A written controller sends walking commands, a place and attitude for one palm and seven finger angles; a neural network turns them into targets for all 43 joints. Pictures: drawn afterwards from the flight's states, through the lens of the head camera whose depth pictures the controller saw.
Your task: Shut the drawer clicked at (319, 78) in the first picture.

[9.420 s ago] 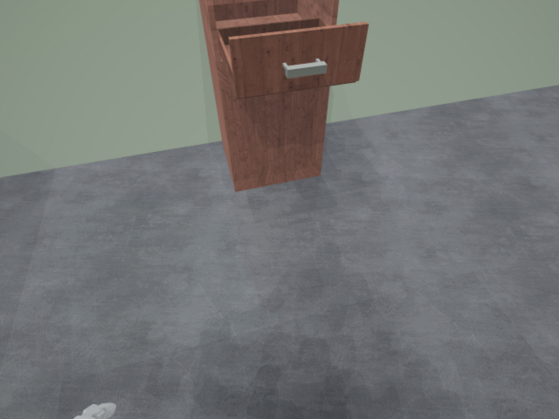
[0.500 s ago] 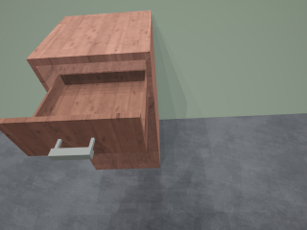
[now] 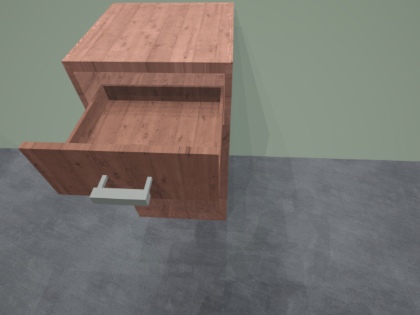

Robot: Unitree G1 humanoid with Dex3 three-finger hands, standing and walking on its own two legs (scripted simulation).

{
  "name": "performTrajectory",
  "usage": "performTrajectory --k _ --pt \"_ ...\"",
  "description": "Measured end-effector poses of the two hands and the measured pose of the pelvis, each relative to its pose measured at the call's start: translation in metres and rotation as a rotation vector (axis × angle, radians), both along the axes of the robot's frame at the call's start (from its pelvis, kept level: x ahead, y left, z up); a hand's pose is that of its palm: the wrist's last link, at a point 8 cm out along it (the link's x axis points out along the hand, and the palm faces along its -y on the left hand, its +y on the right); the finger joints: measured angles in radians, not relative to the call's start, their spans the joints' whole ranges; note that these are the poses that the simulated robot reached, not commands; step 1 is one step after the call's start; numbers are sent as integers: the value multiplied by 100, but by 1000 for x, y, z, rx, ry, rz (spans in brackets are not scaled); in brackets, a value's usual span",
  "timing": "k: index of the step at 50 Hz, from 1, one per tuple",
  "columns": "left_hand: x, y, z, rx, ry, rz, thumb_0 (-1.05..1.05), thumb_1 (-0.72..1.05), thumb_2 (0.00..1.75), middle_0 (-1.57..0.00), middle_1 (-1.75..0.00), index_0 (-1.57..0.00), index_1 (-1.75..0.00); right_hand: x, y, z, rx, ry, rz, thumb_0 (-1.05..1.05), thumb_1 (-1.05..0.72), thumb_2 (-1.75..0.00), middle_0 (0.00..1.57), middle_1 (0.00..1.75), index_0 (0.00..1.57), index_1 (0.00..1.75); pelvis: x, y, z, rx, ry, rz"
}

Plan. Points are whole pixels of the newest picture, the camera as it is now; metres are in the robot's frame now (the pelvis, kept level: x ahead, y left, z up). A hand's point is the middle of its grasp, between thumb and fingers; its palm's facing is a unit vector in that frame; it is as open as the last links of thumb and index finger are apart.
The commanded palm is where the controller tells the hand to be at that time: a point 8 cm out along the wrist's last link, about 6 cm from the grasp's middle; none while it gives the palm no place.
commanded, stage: come to a stop and stand still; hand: left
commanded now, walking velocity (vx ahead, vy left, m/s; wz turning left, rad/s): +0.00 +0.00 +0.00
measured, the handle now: (123, 188) +0.36 +0.24 +0.00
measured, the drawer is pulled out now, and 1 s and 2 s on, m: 0.29 0.29 0.29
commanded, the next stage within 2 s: look again from close up in 0.42 s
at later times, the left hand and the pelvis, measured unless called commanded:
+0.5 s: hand out of the picture +0.02 +0.22 -0.18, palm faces +0.02 -0.98 -0.19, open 7.3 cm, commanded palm none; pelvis +0.01 +0.04 +0.00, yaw -1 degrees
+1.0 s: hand out of the picture +0.03 +0.22 -0.17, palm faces -0.02 -0.97 -0.24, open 7.3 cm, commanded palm none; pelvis +0.01 +0.04 -0.01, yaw -1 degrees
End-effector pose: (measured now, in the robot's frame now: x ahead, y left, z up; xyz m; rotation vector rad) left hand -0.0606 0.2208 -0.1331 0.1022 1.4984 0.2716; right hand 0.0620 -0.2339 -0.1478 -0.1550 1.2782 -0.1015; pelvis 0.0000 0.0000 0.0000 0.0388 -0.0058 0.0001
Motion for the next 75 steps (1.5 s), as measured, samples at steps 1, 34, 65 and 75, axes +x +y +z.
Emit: performTrajectory --k 1,34,65,75 --pt "0 6 -6 -10 2 1 0 90 90 -20 -30 -20 -30 6 7 0 -7 -25 3 1 -91 -90 19 30 20 29 1 6 -3 -14 0 0" --pt "74 53 -16 -15 -93 -169 0 91 90 -20 -30 -20 -30 -84 67 -10 19 150 -70 1 -91 -89 20 30 20 29 6 49 -9 -42 5 -11" --pt "221 38 115 132 -1061 -77 2 93 90 -24 -35 -25 -36 35 4 24 -101 -414 -20 2 -91 -89 20 30 20 29 5 22 -15 -31 20 18" --pt "204 15 104 -102 -1404 -252 0 91 90 -41 -53 -41 -53 134 -14 70 -133 -823 112 1 -91 -89 20 30 20 29 -15 6 -54 -18 150 0"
